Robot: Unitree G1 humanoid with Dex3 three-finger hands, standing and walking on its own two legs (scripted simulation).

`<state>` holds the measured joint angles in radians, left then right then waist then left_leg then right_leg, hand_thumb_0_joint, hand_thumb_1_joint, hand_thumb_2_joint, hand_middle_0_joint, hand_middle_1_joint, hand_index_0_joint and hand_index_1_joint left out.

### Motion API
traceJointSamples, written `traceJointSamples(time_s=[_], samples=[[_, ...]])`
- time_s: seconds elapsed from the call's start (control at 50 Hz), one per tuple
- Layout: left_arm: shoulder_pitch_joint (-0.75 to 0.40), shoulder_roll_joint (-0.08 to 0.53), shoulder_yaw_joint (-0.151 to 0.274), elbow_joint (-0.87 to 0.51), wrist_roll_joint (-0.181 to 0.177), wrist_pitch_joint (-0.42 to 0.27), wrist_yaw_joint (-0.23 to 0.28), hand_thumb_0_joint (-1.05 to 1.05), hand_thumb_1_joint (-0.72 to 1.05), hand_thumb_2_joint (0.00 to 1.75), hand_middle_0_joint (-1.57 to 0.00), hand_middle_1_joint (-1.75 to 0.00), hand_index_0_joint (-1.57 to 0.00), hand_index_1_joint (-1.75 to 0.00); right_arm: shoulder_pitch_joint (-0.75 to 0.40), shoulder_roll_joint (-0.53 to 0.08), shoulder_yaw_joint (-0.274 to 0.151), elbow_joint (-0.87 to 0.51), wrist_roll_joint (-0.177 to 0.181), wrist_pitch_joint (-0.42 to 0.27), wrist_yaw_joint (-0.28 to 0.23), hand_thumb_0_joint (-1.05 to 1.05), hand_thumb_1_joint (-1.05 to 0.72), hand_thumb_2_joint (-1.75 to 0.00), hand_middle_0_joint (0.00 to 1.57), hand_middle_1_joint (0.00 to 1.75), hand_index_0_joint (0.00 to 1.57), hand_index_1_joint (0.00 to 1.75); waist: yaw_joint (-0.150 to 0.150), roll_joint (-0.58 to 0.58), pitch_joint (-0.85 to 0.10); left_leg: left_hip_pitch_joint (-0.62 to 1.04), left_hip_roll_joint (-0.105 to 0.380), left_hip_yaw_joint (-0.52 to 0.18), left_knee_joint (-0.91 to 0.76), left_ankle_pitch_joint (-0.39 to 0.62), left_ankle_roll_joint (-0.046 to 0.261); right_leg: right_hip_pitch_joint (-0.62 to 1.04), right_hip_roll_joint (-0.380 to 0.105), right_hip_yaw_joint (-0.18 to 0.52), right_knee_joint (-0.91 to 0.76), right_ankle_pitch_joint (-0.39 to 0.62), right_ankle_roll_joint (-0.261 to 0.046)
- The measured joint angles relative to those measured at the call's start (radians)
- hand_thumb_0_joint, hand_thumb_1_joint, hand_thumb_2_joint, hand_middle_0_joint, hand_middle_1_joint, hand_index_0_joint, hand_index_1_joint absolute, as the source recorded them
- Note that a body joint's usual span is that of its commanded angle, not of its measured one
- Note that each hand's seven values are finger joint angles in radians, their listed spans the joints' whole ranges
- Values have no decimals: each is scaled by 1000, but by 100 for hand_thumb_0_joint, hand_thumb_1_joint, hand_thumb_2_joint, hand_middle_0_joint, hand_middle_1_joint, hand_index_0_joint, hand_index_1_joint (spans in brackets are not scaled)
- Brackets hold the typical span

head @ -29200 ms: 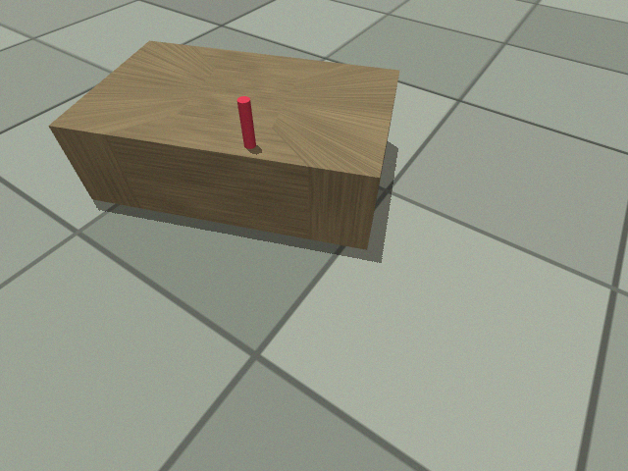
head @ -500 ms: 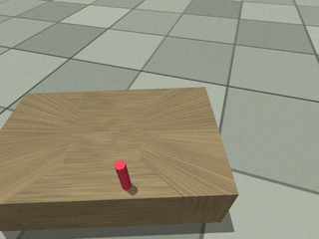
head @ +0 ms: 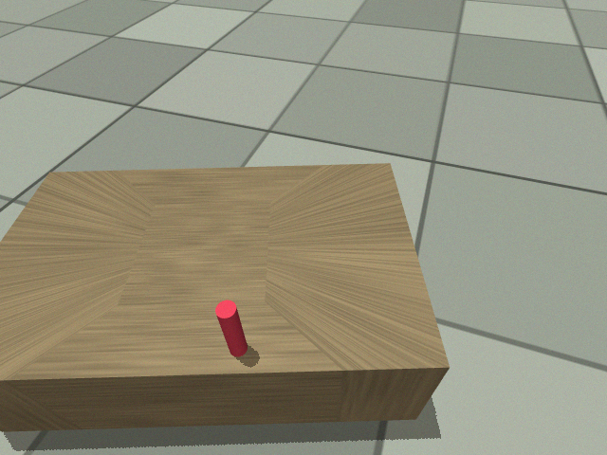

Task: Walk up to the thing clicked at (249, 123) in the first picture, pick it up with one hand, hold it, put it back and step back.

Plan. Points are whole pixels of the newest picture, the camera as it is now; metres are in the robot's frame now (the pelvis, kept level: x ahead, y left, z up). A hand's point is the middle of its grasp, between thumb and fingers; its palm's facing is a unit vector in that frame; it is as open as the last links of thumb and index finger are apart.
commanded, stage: home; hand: left
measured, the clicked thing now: (232, 330) +0.45 +0.18 -0.30
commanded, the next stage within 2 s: stand in 0.48 s
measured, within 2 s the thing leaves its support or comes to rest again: neither
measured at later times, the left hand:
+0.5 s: hand out of the picture +0.08 +0.25 -0.15, palm faces +0.00 -0.93 -0.36, open 17.7 cm
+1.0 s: hand out of the picture +0.09 +0.24 -0.15, palm faces +0.01 -0.94 -0.35, open 10.2 cm
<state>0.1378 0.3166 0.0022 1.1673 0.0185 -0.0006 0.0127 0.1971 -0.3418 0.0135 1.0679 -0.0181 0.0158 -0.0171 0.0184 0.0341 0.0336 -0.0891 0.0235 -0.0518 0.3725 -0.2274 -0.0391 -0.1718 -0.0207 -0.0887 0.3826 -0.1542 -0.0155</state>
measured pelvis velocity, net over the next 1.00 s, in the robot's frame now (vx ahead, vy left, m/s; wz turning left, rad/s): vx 0.02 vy -0.01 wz -0.01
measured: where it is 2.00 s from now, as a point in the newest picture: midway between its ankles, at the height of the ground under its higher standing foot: outside the picture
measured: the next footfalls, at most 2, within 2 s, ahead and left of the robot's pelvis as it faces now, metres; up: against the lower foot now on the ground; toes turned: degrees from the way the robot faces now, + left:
none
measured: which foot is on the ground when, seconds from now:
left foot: down 0.00-1.00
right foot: down 0.00-1.00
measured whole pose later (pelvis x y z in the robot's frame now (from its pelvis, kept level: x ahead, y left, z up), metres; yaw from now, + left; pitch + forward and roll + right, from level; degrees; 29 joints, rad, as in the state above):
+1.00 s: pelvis +0.02 -0.01 +0.00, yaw -1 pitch -2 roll +0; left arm 0.09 0.32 0.02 1.18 0.01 -0.01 0.00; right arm 0.14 -0.35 0.02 1.10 -0.01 0.00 -0.01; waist 0.01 0.03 0.04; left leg -0.05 0.04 -0.04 0.32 -0.23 -0.05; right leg -0.15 -0.01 -0.08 0.36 -0.16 -0.02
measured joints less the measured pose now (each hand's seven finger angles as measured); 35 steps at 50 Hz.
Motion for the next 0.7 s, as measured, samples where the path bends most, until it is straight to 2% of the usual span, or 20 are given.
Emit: traceJointSamples(time_s=[0.6,0.7], samples=[[-49,0,7,13,-9,-7,-10,0,-58,1,-5,-5,-5,-4,-39,-8,7,27,4,-14,1,1,-90,-90,21,30,20,30,-8,4,9,24,4,4,-38,-1,-3,10,4,3,-12,-13,-2],[-54,1,10,14,-10,-7,-11,0,-51,9,-10,-11,-10,-10,-45,-9,8,27,4,-16,1,1,-90,-90,21,30,20,30,-7,3,10,30,7,3,-45,0,-5,15,6,1,-15,-15,-4]])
